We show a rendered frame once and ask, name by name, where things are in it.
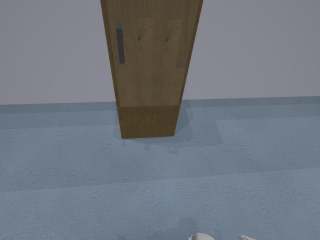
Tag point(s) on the handle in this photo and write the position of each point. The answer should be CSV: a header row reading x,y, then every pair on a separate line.
x,y
120,44

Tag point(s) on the cupboard door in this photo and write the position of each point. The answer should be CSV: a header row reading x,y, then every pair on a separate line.
x,y
157,36

